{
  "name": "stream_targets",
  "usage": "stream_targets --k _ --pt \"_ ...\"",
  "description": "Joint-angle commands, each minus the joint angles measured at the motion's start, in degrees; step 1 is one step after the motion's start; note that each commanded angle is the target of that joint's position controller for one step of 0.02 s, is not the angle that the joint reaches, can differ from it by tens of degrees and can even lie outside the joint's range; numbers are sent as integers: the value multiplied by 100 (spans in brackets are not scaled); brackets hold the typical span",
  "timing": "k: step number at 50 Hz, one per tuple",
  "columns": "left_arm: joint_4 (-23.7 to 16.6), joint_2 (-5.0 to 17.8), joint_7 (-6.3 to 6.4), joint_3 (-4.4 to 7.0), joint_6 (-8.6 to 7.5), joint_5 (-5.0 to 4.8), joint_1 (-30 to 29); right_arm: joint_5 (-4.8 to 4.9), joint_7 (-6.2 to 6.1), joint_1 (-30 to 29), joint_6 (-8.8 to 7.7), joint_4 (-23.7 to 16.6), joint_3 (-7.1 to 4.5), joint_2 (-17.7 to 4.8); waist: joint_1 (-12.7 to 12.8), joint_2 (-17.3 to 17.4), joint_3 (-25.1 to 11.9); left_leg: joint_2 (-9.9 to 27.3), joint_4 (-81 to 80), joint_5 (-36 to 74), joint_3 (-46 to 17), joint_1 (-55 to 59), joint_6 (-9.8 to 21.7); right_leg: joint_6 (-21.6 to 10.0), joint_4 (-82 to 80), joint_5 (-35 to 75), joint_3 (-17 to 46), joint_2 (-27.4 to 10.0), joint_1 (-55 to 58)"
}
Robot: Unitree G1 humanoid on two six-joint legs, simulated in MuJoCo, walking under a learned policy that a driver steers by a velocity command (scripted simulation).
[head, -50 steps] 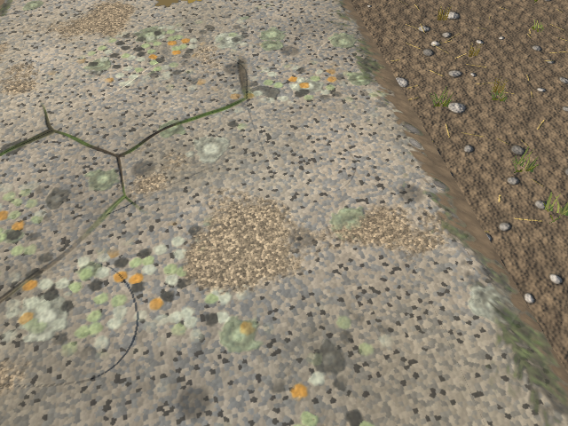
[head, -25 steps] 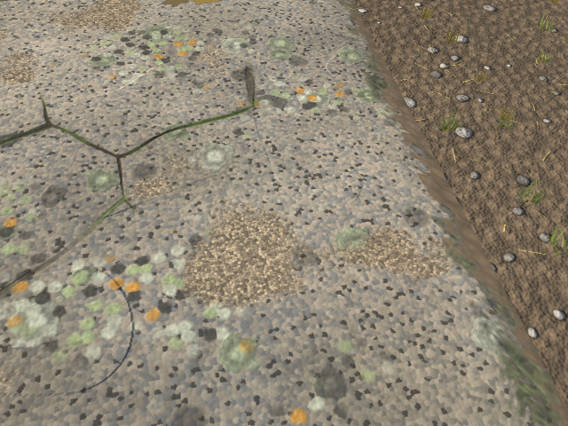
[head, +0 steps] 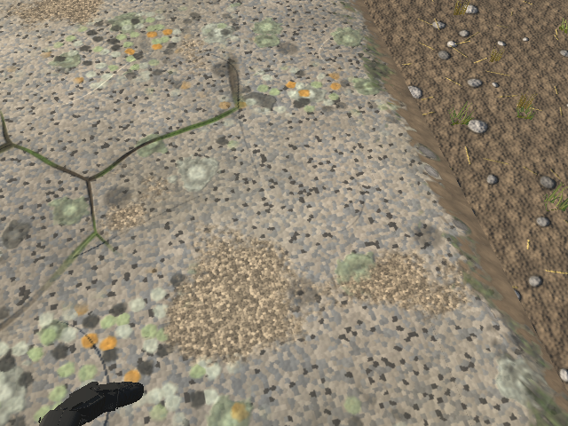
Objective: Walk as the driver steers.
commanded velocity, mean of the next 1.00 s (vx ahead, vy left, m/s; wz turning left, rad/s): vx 0.50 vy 0.00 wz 0.01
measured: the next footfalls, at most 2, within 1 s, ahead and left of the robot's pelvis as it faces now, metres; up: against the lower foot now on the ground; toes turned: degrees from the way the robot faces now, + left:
left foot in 0.46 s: +0.43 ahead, +0.16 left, +0.00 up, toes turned +1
right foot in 1.00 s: +0.73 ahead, -0.08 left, +0.00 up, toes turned -1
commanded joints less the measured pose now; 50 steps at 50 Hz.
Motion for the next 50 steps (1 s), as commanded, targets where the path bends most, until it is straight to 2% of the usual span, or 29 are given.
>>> stream_targets --k 1,2,3,6,10,12,14,17,19,20,21,22,23,24,25,26,27,28,29,30,33,35,39,42,44,47,48,49,50 --pt "201 785 86 259 9 11 1326 193 40 -599 -353 -797 -165 -866 742 -284 -859 457 1968 538 -287 -3434 124 -1159 -1881 -908 3147 -1992 3357" --pt "200 667 56 227 -26 63 1064 105 14 -726 -342 -804 -187 -788 530 -52 -506 641 1631 853 -197 -3227 79 -1074 -2044 -242 2605 -1762 2615" --pt "216 561 45 197 -70 132 924 55 7 -551 -278 -766 -203 -722 302 -228 -490 815 1440 1066 -252 -2833 55 -1023 -2206 94 2220 -1577 2170" --pt "402 601 17 208 -172 46 901 -5 -20 -416 -87 -758 -156 -447 80 -345 -296 969 899 1168 -142 -2595 -126 -1117 -2613 406 1645 -1446 1451" --pt "619 864 121 261 -159 41 1201 -97 -20 -1343 -83 -1114 -118 -429 293 -266 36 1014 -531 2398 -7 -3069 -338 -1035 -2807 579 1098 -1248 1380" --pt "687 958 158 270 -117 11 1362 -87 27 -1797 -141 -1225 -72 -337 471 -230 72 846 -1452 3080 159 -2845 -331 -866 -2763 686 804 -1101 1409" --pt "821 1079 170 287 -83 -32 1672 -43 81 -2205 -177 -1332 -48 -314 666 -214 63 694 -1960 3411 276 -2680 -340 -809 -2699 593 759 -1172 1633" --pt "1004 1133 183 298 15 -78 1937 8 168 -2587 -205 -1530 -67 -433 753 -271 103 624 -2429 3191 178 -2866 -202 -727 -2397 593 880 -1479 2346" --pt "1076 1182 206 316 96 -80 1968 5 224 -2607 -228 -1607 -106 -551 659 -332 37 554 -2628 2721 170 -2810 -43 -620 -2106 859 982 -1678 2782" --pt "1091 1219 219 327 136 -73 1932 7 240 -2462 -238 -1590 -134 -619 549 -404 -52 487 -2689 2479 225 -2585 37 -554 -1898 1208 995 -1718 2924" --pt "1079 1249 228 328 175 -66 1812 2 239 -2065 -248 -1497 -198 -730 287 -441 -278 331 -2828 2348 378 -2010 153 -452 -1403 1997 881 -1616 2954" --pt "1067 1127 235 276 210 -26 1793 -10 201 -1225 -246 -1240 -340 -976 -101 -344 -815 183 -2889 2346 514 -854 324 -301 -372 2615 644 -1306 2728" --pt "918 829 251 139 206 104 1862 -66 145 -186 -223 -1043 -476 -1410 -452 240 -1719 1082 -2692 2532 -452 825 677 -84 1391 1494 344 -954 1728" --pt "838 100 193 -68 74 68 2598 -103 166 97 -183 -918 -578 -1892 -52 1843 -2327 2289 -3374 1298 -3245 2685 1632 308 3348 -1991 305 140 -660" --pt "943 715 167 52 -41 -62 2328 -51 188 101 -189 -968 -420 -1238 -292 1253 -2295 2258 -3893 500 -3844 2666 1577 254 4063 -2568 1102 -69 -1342" --pt "786 1044 145 146 -112 -200 1783 -64 177 -337 -206 -1048 -337 -998 -253 890 -1449 2075 -3951 699 -2970 2011 1310 157 4166 -2096 1046 -362 -1710" --pt "717 988 174 129 -133 -172 1467 -90 171 -741 -210 -1128 -301 -891 -96 456 -1033 1851 -4025 1363 -2289 1274 1183 152 3942 -1565 882 -659 -1560" --pt "694 939 196 148 -118 -64 1295 -116 182 -1011 -216 -1156 -264 -744 42 296 -693 1642 -4174 1995 -1811 647 1130 187 3577 -1223 835 -831 -1377" --pt "717 880 195 164 -64 -27 1377 -166 185 -1137 -238 -1168 -228 -635 221 400 -637 1491 -4330 2375 -1485 264 1074 209 3363 -972 876 -974 -1019" --pt "754 766 192 148 -2 -20 1471 -162 195 -1158 -260 -1150 -232 -621 304 432 -623 1413 -4487 2569 -1302 59 1094 251 3217 -846 853 -997 -801" --pt "705 576 218 110 138 32 1322 -100 174 -1034 -327 -1010 -283 -773 383 321 -409 1366 -4800 3071 -822 -211 1214 412 2660 -480 770 -1045 -927" --pt "574 553 221 101 147 64 917 -93 120 -882 -299 -909 -307 -846 292 243 -253 1324 -4923 3147 -598 -131 1193 509 2017 60 751 -1055 -1204" --pt "402 419 151 47 73 40 180 -52 43 -617 -234 -742 -318 -928 51 291 -65 1089 -5014 2955 -106 -81 968 518 622 1179 563 -876 -995" --pt "241 414 80 23 27 -1 -344 -18 26 -283 -176 -546 -335 -986 -138 277 68 1214 -4927 2860 -69 255 952 474 68 1329 471 -744 -945" --pt "128 449 16 23 -5 -24 -586 -3 10 -151 -112 -434 -349 -994 -165 293 139 1390 -4760 3005 -113 657 928 372 -170 1111 497 -700 -1066" --pt "78 601 -60 70 -57 -17 -546 25 -31 -161 -26 -353 -390 -1054 7 377 53 1581 -4334 3669 -237 1072 804 157 -431 540 489 -594 -763" --pt "136 707 -54 125 -75 -9 -273 29 -40 -235 0 -357 -401 -1101 198 450 -106 1542 -4008 4364 -258 1076 750 81 -504 349 397 -456 -285" --pt "323 873 -25 229 -91 3 373 29 -46 -366 32 -381 -391 -1099 576 438 -478 1333 -3295 5109 -134 912 640 -42 -686 406 246 -288 663" --pt "602 1191 37 372 -97 44 1376 -22 -54 -397 38 -462 -316 -935 985 305 -1199 1014 -2106 4797 42 185 467 -255 -472 598 470 -553 2269"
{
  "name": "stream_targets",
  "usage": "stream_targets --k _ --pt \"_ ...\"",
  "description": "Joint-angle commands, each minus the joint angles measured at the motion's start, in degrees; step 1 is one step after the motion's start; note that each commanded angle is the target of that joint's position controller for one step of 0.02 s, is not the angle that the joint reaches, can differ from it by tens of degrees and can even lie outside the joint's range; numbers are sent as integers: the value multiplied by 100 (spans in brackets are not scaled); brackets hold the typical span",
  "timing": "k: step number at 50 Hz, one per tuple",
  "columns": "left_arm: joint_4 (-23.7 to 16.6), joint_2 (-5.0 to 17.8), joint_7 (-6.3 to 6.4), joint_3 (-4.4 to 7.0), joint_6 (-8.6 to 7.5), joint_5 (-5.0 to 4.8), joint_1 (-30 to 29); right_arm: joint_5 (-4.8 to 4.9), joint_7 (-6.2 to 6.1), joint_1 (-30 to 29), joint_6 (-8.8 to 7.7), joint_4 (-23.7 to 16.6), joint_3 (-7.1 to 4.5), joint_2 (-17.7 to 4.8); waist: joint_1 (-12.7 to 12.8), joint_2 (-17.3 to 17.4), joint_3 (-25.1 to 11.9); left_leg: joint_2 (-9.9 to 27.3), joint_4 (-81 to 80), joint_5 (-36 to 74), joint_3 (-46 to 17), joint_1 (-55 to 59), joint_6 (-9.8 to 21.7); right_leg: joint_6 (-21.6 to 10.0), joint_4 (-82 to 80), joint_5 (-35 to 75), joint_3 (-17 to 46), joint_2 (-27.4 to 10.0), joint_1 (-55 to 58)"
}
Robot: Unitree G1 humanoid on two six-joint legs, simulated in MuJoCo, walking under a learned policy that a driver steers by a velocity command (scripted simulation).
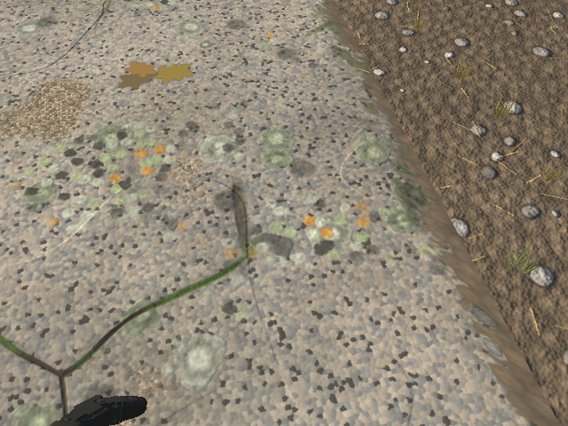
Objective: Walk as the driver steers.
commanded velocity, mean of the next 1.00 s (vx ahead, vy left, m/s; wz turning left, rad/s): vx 0.40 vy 0.00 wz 0.50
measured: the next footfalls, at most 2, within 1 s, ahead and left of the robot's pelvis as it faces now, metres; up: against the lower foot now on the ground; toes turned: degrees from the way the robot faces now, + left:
left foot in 0.54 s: +0.42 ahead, +0.16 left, +0.00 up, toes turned +20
right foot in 1.00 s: +0.68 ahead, +0.08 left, +0.00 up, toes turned +38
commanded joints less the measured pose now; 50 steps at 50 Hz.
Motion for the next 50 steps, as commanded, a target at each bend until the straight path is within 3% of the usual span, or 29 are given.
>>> stream_targets --k 1,2,3,4,5,6,7,9,12,16,21,24,25,26,27,28,29,30,31,32,33,34,37,41,45,48,49,50 --pt "249 1758 140 596 -51 144 2335 -105 -11 166 -88 -534 30 -304 1137 -575 -1960 335 3873 2227 -99 -2881 253 -983 157 -275 2125 -1631 4672" --pt "319 1507 132 529 -2 81 2470 0 1 413 -190 -437 92 -115 1100 -1413 -2503 -203 5156 -1003 -632 -4086 122 -1436 -687 -1191 4003 -2295 5262" --pt "273 1106 143 404 2 32 2128 165 15 -17 -253 -498 -85 -750 1156 -834 -1619 153 5632 -821 -1010 -4603 178 -1143 -931 -1745 3441 -2100 4539" --pt "220 902 162 346 -1 26 1731 214 9 -411 -268 -625 -119 -823 1014 -630 -952 455 5544 -301 -829 -4695 225 -908 -1088 -1694 2620 -1911 3739" --pt "222 718 149 293 -28 45 1350 160 -22 -589 -239 -654 -130 -748 829 -361 -502 662 5238 146 -749 -4492 196 -781 -1349 -1374 2045 -1679 2952" --pt "220 549 140 252 -75 79 1093 101 -47 -561 -163 -627 -175 -685 647 -458 -277 835 4954 475 -788 -4206 181 -669 -1559 -1058 1550 -1473 2441" --pt "249 517 133 253 -105 124 953 95 -44 -402 -77 -585 -170 -545 506 -551 -189 912 4867 678 -794 -3876 153 -628 -1740 -841 1208 -1365 2068" --pt "339 577 136 292 -173 142 878 95 -43 -354 58 -614 -154 -319 383 -425 -52 963 4758 920 -770 -3811 95 -687 -1970 -290 677 -1324 1752" --pt "472 732 210 351 -191 165 964 51 -43 -686 118 -811 -174 -299 390 -233 122 974 4159 1646 -838 -4241 5 -715 -2086 248 72 -1280 1842" --pt "544 907 305 385 -117 135 1104 26 108 -1353 45 -1049 -110 -156 613 -95 264 883 2793 2640 -435 -4161 20 -592 -2133 540 -606 -1150 2093" --pt "721 1120 343 467 91 12 1609 28 294 -2185 47 -1518 -50 -108 902 5 508 759 1957 2347 -40 -4505 215 -524 -1809 1058 -917 -1480 3138" --pt "683 1306 373 531 227 -56 1497 31 367 -2042 85 -1680 -147 -310 629 -234 226 373 1835 1568 352 -3917 492 -341 -983 3143 -1152 -1546 3521" --pt "652 1380 391 555 271 -78 1428 36 367 -1696 109 -1642 -230 -454 394 -341 -32 154 1861 1285 504 -3401 620 -281 -376 3992 -1215 -1519 3531" --pt "620 1412 403 561 315 -100 1329 55 343 -1010 122 -1496 -365 -676 -17 -318 -402 -99 1660 1301 599 -2482 793 -172 606 4329 -1312 -1393 3310" --pt "575 1311 412 512 308 -83 1296 64 251 -43 151 -1242 -571 -1037 -506 -62 -893 -192 1286 1602 320 -893 1031 58 2040 3513 -1379 -1149 2423" --pt "324 572 356 292 210 168 1727 85 135 223 176 -1155 -723 -1712 -122 1391 -1307 1222 1162 1429 -2173 1095 1787 403 4143 -843 -1293 -377 18" --pt "153 478 266 187 -47 78 1642 34 187 152 61 -1402 -627 -1641 -8 1378 -2194 2090 81 428 -4962 1969 2609 476 5281 -3371 126 470 -1297" --pt "-4 960 193 313 -216 -172 868 -17 234 66 -27 -1383 -486 -1173 -289 718 -1665 1966 -236 567 -4384 1691 2206 323 5381 -2922 600 129 -1896" --pt "-99 939 191 300 -300 -215 671 -38 234 -299 -86 -1424 -436 -1037 -85 537 -964 1782 -184 1507 -3525 862 1988 229 4987 -2429 541 -89 -1903" --pt "13 920 248 318 -298 -77 754 -36 226 -773 -102 -1518 -384 -873 223 133 -569 1513 -94 2729 -2763 -20 1779 283 4521 -2114 520 -313 -1517" --pt "79 1013 285 377 -228 36 891 -67 193 -1077 -95 -1622 -334 -726 431 175 -425 1327 -76 3713 -2217 -675 1656 361 4179 -1959 510 -452 -1047" --pt "89 1017 288 399 -126 71 1004 -107 160 -1192 -78 -1697 -313 -700 563 250 -419 1197 -109 4293 -1967 -1094 1607 444 4038 -1885 501 -476 -683" --pt "14 735 342 349 80 157 1025 -91 48 -1116 -52 -1690 -387 -952 664 281 -480 932 -72 5409 -1418 -1662 1581 737 3245 -1428 308 -253 -409" --pt "-203 585 335 263 149 119 421 6 -112 -977 147 -1661 -405 -975 451 649 -656 586 208 4884 -1217 -1778 1202 860 1661 -261 292 109 -118" --pt "-375 715 252 285 167 74 -2 -10 -181 -868 294 -1636 -396 -944 278 797 -657 704 546 3906 -1800 -1542 1017 833 788 -27 484 307 44" --pt "-373 931 223 384 84 98 206 -14 -217 -1077 328 -1733 -365 -846 450 960 -592 726 1032 3314 -2447 -1297 914 648 177 -364 626 331 311" --pt "-327 948 227 406 31 117 439 6 -221 -1248 326 -1794 -340 -792 637 953 -607 546 1341 3024 -2472 -1360 767 516 -343 177 563 263 735" --pt "-329 1172 265 454 -7 209 678 -48 -213 -1204 303 -1889 -266 -559 667 583 -937 182 2088 2335 -2231 -1660 525 237 -463 1386 980 -376 1606"
Over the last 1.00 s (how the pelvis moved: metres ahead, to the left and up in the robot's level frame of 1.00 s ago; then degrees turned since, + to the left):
0.56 0.03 0.01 0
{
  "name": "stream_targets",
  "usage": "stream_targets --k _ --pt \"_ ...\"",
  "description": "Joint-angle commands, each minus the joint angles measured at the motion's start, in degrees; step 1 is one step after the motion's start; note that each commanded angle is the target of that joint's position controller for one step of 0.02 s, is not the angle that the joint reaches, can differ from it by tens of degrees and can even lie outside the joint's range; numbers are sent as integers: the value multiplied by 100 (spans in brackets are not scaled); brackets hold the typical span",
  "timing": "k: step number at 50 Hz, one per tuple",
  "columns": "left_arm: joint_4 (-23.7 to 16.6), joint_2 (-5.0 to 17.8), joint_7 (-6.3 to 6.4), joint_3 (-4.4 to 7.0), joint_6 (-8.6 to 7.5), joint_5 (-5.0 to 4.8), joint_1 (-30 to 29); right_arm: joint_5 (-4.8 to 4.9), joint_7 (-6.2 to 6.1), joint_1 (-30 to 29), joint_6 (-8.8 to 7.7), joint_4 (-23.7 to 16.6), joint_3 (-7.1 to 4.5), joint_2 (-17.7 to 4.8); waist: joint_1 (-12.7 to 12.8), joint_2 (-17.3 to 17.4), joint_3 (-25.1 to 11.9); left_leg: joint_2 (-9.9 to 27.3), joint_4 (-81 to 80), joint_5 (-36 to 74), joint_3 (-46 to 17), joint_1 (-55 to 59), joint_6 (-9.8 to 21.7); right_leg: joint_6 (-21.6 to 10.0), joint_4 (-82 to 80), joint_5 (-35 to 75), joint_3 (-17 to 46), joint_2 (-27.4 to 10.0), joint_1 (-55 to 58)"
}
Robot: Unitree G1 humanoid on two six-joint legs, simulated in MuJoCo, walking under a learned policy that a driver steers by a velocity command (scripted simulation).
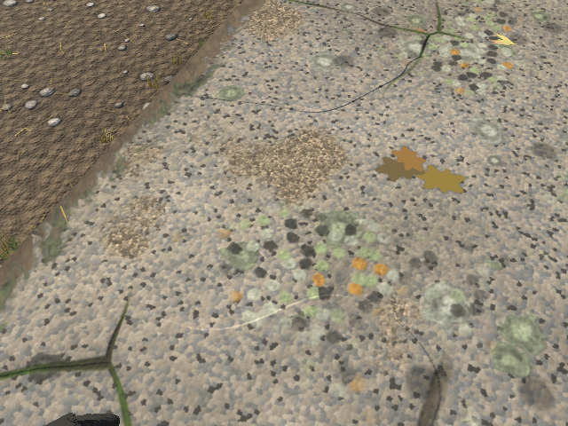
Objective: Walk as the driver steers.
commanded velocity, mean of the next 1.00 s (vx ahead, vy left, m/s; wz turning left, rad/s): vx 0.19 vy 0.00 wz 0.32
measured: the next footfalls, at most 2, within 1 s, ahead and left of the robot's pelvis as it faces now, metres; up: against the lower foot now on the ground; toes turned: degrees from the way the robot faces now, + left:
left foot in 0.44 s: +0.03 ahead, +0.13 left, +0.00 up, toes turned +17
right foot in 0.86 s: +0.39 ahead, +0.03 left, +0.00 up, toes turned +17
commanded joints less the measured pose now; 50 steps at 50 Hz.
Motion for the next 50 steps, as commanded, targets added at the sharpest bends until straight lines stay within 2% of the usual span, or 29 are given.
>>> stream_targets --k 1,2,3,4,5,8,12,14,18,20,21,22,23,24,25,27,28,34,37,40,42,43,44,45,46,47,48,49,50 --pt "-345 1259 108 335 -101 188 531 -140 -21 209 -96 -536 18 -123 157 -591 -1344 176 1929 -832 -230 -1125 -125 -996 -227 3741 1616 -1901 2745" --pt "-193 1222 100 355 10 163 853 -29 3 862 -77 -541 -19 -404 -20 -1615 -1787 63 3159 -2293 127 -2048 -397 -1971 -418 3405 3224 -2928 3290" --pt "-363 868 94 271 53 28 613 9 2 830 -17 -361 -155 -928 87 -888 -1515 417 3823 -1860 20 -2263 -593 -1936 -521 2351 2960 -2640 3003" --pt "-425 621 107 203 113 24 446 35 -17 376 86 -348 -223 -1081 209 -487 -1135 575 4076 -1400 203 -2388 -703 -1635 -504 1650 2054 -2218 2634" --pt "-470 567 117 167 179 32 259 39 -44 198 191 -344 -233 -1018 194 -287 -903 691 4085 -1080 312 -2347 -770 -1467 -646 1016 1543 -1908 2196" --pt "-437 684 199 191 310 73 34 66 -23 53 294 -497 -136 -598 150 -628 -480 824 3546 -443 763 -1900 -818 -1390 -1113 184 536 -1390 1312" --pt "-382 822 260 260 360 44 157 9 14 -259 239 -697 -51 -438 339 -698 -754 1085 2489 -260 934 -1680 -793 -1606 -1155 459 186 -1688 1721" --pt "-383 984 238 324 386 -26 161 17 89 -273 219 -726 -26 -432 369 -750 -876 1159 1916 -104 1109 -1304 -659 -1537 -1384 -710 87 -1767 1580" --pt "-329 1196 136 410 350 -213 144 11 247 -4 178 -576 -88 -584 207 -787 -668 1060 789 39 1489 -470 -232 -1285 -1628 -2391 -42 -1888 1118" --pt "-273 1068 116 387 354 -283 71 19 288 551 149 -231 -124 -520 -81 -566 -597 859 -148 377 1746 411 56 -984 -1235 -3008 -391 -1710 669" --pt "-248 788 101 326 359 -246 69 36 269 1039 127 28 -170 -552 -229 -143 -512 790 -556 92 1567 974 232 -716 -407 -3279 -784 -1395 203" --pt "-343 296 13 189 342 -144 -110 56 190 1544 89 141 -266 -879 -379 1149 -283 1905 -1430 -1039 -298 1550 742 -246 1759 -3343 -1433 -774 -1063" --pt "-717 274 -24 190 200 -106 -394 -7 207 1320 -59 -142 -343 -1616 -213 1742 114 2924 -2157 -1990 -2902 1454 1655 -110 2811 -3444 -765 -16 -2746" --pt "-825 702 -46 285 34 -252 -762 -164 216 947 -234 -260 -286 -1325 -263 1292 320 2993 -2672 -2511 -3083 1121 1737 -268 3195 -2880 -77 -292 -2962" --pt "-739 933 -65 363 -57 -304 -592 -144 189 585 -357 -288 -178 -1066 12 1232 479 2792 -2631 -2013 -2562 1061 1446 -350 3082 -2137 11 -443 -2915" --pt "-428 890 -54 377 -119 -73 -257 -28 138 423 -393 -259 -55 -717 153 1065 301 2306 -2429 -657 -1455 1098 1005 -205 2612 -1221 -85 -567 -2411" --pt "-356 801 -82 361 -128 -33 -237 -52 107 509 -407 -236 -15 -636 149 1043 209 2122 -2433 -118 -1088 1074 897 -127 2482 -788 -175 -509 -2132" --pt "-348 333 -218 165 -105 -116 -636 -126 28 884 -420 -20 -13 -677 -74 1020 251 1742 -2169 2554 275 912 580 40 959 446 -522 -279 -1180" --pt "-422 257 -321 92 -92 -147 -849 -111 30 1035 -368 136 -11 -725 -219 969 297 1828 -1932 3235 534 793 549 -81 561 552 -698 -225 -695" --pt "-397 411 -391 113 -104 -129 -663 -93 23 910 -337 202 -14 -738 -123 924 219 1996 -1474 4080 568 1117 505 -347 309 179 -730 -131 -499" --pt "-215 699 -382 228 -141 -53 31 -54 -34 653 -309 161 -42 -821 258 960 -237 1889 -578 5450 706 1365 332 -572 81 30 -893 168 242" --pt "-91 911 -343 317 -159 -29 575 -59 -57 567 -301 117 -33 -815 558 805 -591 1622 323 5669 927 1234 120 -729 -247 638 -879 241 1019" --pt "-60 1314 -276 396 -149 -3 1243 -217 -80 621 -336 -61 19 -718 741 172 -1357 1326 1881 3917 1073 119 -198 -1131 90 2629 342 -716 2663" --pt "-94 1595 -247 395 -98 25 1274 -318 5 1487 -388 -105 194 -88 168 -1327 -2231 283 4125 -1500 1007 -1852 -688 -2445 227 4132 2688 -2318 4502" --pt "-131 1175 -230 333 -22 -116 1299 -186 66 1370 -415 25 131 -578 503 -790 -2671 403 4724 -1620 279 -2076 -721 -2555 -284 2781 3093 -2219 4420" --pt "-257 1045 -188 312 40 -173 907 0 88 709 -400 -142 63 -778 573 -561 -1803 648 4783 -1278 345 -2514 -683 -2306 -507 1658 2437 -1914 3729" --pt "-310 899 -128 270 113 -196 631 -21 46 328 -369 -222 64 -774 520 -57 -1240 831 4495 -922 465 -2595 -656 -2041 -737 828 2040 -1640 2950" --pt "-375 828 -71 238 178 -187 452 -98 -6 83 -305 -293 41 -774 439 149 -815 952 4151 -682 500 -2460 -667 -1930 -935 494 1839 -1516 2138" --pt "-400 869 -28 246 216 -115 377 -127 -31 87 -237 -366 39 -718 269 36 -623 1026 3713 -525 484 -2078 -649 -1862 -1122 190 1703 -1340 1470"
Over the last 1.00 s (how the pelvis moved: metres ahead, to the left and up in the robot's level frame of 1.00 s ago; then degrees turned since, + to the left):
0.49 0.09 0.00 34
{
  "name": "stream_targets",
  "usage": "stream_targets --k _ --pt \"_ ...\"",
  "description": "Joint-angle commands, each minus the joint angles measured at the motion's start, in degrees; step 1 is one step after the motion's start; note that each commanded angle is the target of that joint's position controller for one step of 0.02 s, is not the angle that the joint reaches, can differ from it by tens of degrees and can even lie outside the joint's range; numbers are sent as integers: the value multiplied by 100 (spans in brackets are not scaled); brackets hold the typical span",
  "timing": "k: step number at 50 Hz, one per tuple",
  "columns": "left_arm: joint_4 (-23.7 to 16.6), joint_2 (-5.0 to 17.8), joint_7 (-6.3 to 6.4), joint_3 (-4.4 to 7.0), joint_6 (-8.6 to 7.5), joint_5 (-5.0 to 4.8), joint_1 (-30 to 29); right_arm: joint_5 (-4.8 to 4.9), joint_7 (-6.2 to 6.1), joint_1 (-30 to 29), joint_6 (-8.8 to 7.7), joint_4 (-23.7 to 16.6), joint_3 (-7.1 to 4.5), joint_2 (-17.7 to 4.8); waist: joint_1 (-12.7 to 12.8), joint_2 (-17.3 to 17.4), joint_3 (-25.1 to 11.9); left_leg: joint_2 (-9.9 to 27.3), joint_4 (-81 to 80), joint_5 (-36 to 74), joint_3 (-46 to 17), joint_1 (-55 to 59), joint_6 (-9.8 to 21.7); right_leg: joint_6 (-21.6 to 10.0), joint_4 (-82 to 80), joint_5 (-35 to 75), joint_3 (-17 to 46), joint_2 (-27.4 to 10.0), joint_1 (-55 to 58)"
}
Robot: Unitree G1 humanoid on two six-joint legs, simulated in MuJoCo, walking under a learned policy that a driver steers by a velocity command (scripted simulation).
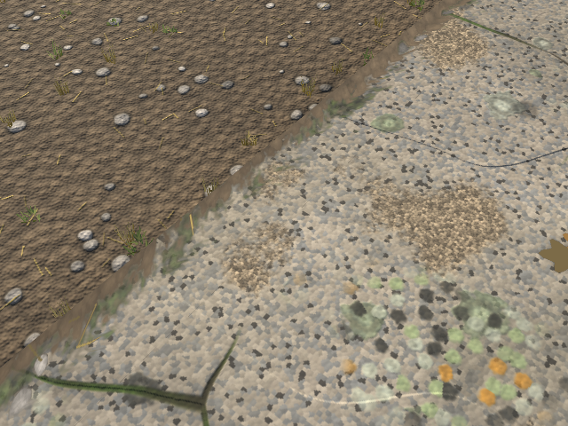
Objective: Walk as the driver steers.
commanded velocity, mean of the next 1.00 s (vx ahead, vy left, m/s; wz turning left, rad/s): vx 0.02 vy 0.00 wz -0.55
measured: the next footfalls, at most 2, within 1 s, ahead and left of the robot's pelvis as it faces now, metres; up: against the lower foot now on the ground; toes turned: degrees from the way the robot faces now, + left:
left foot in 0.26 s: +0.16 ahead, +0.15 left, +0.00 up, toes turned -14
right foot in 0.70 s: +0.04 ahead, -0.08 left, +0.00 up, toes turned -28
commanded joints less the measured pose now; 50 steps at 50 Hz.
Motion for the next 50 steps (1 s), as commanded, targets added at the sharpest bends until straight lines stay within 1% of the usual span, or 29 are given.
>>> stream_targets --k 1,3,5,7,10,12,13,14,15,16,17,18,19,21,24,27,31,33,34,35,36,37,38,39,40,41,44,47,50 --pt "-422 852 150 237 99 54 9 -31 -84 220 57 -497 -215 -671 -89 -451 -748 372 -605 285 -222 -718 -48 -1193 -1210 448 2020 -1507 928" --pt "-462 929 187 292 142 81 -17 -56 -125 312 67 -472 -145 -435 -131 -702 -811 249 -1441 231 -33 -344 -122 -1185 -1162 993 1788 -1355 568" --pt "-501 1060 238 363 211 23 -3 -62 -126 285 65 -469 -137 -445 -91 -710 -1113 192 -1960 736 -50 -37 -160 -1116 -1063 865 1789 -1311 532" --pt "-540 1088 278 390 297 -36 -27 -32 -94 127 83 -517 -154 -497 -28 -746 -1175 130 -2347 1166 -74 141 -174 -967 -1058 99 1926 -1252 439" --pt "-581 1045 298 379 409 -49 -27 -6 -16 -82 39 -630 -183 -508 36 -858 -1030 40 -3022 1329 -69 320 -127 -766 -918 -684 2247 -1156 397" --pt "-625 972 310 346 472 -82 -88 7 35 65 -42 -611 -226 -486 -119 -897 -976 -16 -4069 1807 23 840 2 -528 -591 -804 2371 -1000 345" --pt "-606 821 316 299 483 -86 62 -13 24 142 -68 -622 -288 -631 -147 -781 -947 260 -4595 1923 -140 1245 146 -289 -269 -1095 2306 -789 158" --pt "-628 458 295 196 470 -23 298 -130 -32 248 -45 -712 -389 -1072 -46 203 -1075 1567 -5072 1925 -1296 1703 612 87 968 -2201 1718 -326 -328" --pt "-828 523 291 245 392 -56 283 -344 -2 -46 16 -732 -473 -1388 147 1736 -732 2448 -5517 2319 -2697 1220 1443 336 2232 -3030 679 356 -1178" --pt "-699 978 300 381 354 -10 471 -378 -1 -260 -12 -901 -382 -1056 141 1295 -747 2472 -5489 2398 -2633 1069 1690 490 3340 -2890 885 -46 -1108" --pt "-556 1115 302 462 397 -78 604 -286 -20 -542 -24 -952 -304 -762 235 876 -661 2150 -5344 2483 -1973 1001 1501 579 3801 -2524 841 -97 -1126" --pt "-408 1014 344 466 484 -77 773 -186 -25 -732 -27 -996 -274 -655 289 637 -623 1807 -5234 2573 -1412 1048 1295 715 4120 -2224 734 -153 -1130" --pt "-397 931 359 456 547 -54 808 -107 -43 -811 -24 -987 -256 -603 255 630 -574 1688 -5173 2767 -1103 1128 1247 828 4381 -1952 687 -209 -1243" --pt "-534 706 334 390 591 -89 631 -116 -85 -712 12 -943 -241 -573 134 695 -525 1504 -5163 3174 -557 1192 1287 983 4275 -1678 431 -282 -1221" --pt "-830 542 278 306 576 -97 178 -127 -133 -350 91 -821 -322 -693 -166 862 -679 1697 -5081 3484 -421 1850 1476 1102 3456 -1689 289 -463 -1280" --pt "-978 428 183 233 578 -70 68 -85 -99 -397 135 -788 -427 -903 -226 910 -841 1877 -5005 3663 -209 1856 1546 1019 2604 -1897 69 -620 -686" --pt "-1063 548 97 280 641 -83 164 28 5 -503 143 -712 -501 -1019 -181 1025 -874 2028 -4834 3896 -3 1724 1524 771 1588 -1822 -291 -541 27" --pt "-1013 522 48 310 660 -89 434 147 20 -631 143 -662 -522 -1026 35 969 -887 1991 -4471 3861 200 1594 1295 506 539 -1171 -462 -440 590" --pt "-924 569 60 352 657 -78 687 192 20 -530 138 -575 -506 -920 141 831 -921 1843 -4109 3520 442 1316 1011 317 -153 -581 -461 -312 1161" --pt "-894 900 119 461 643 -75 908 115 40 -250 117 -472 -454 -693 131 86 -975 1503 -3253 2562 919 490 504 46 -553 584 276 -669 2080" --pt "-1026 1676 226 610 602 -28 1016 -253 77 -296 109 -766 -291 -271 -59 -1916 -963 649 -1366 -828 1324 -1455 -161 -819 -386 3115 2543 -2340 3029" --pt "-1109 1545 161 550 459 216 1075 -165 7 -971 88 -914 -360 -546 497 -1500 -1240 300 -403 -1186 270 -1773 -223 -1722 -572 2906 3011 -2773 2437" --pt "-1070 1373 148 480 350 236 864 -21 -29 -1126 114 -905 -419 -737 395 -1036 -994 398 -68 -734 49 -1849 -165 -1567 -665 2352 2487 -2431 2259" --pt "-1044 1216 187 441 302 121 546 0 -68 -1051 136 -831 -449 -766 207 -870 -782 444 -176 -190 -12 -1907 -118 -1238 -669 1921 2115 -2086 2105" --pt "-1074 1033 231 379 311 8 338 -56 -118 -982 154 -735 -471 -780 131 -719 -745 483 -311 173 -63 -1902 -132 -1019 -656 1743 1959 -1889 2058" --pt "-1087 983 274 340 340 -45 177 -88 -133 -868 164 -711 -487 -781 17 -761 -738 431 -319 474 -55 -1689 -181 -966 -663 1900 1824 -1752 1859" --pt "-1066 948 359 309 390 12 238 -28 -79 -702 130 -628 -443 -601 -28 -777 -952 248 -638 926 -4 -1354 -261 -959 -642 1877 1716 -1554 1833" --pt "-1022 1060 401 349 418 -21 350 -16 -50 -924 106 -671 -371 -456 94 -803 -902 169 -1663 1077 -56 -1157 -291 -907 -590 1278 1905 -1461 1870" --pt "-1042 1164 383 387 448 -13 315 14 13 -1033 71 -702 -358 -466 161 -945 -812 67 -2374 968 -117 -696 -256 -929 -575 672 2263 -1443 1578"
Over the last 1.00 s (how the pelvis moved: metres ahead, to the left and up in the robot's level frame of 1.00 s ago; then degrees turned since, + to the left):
0.23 0.08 0.00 15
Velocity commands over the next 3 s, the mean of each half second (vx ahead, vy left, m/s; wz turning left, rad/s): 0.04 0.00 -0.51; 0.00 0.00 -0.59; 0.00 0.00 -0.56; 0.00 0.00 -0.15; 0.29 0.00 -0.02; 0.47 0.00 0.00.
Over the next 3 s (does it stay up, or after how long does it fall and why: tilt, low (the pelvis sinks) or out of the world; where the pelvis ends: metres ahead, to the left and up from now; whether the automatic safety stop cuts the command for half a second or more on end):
stays up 0.28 -0.27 0.02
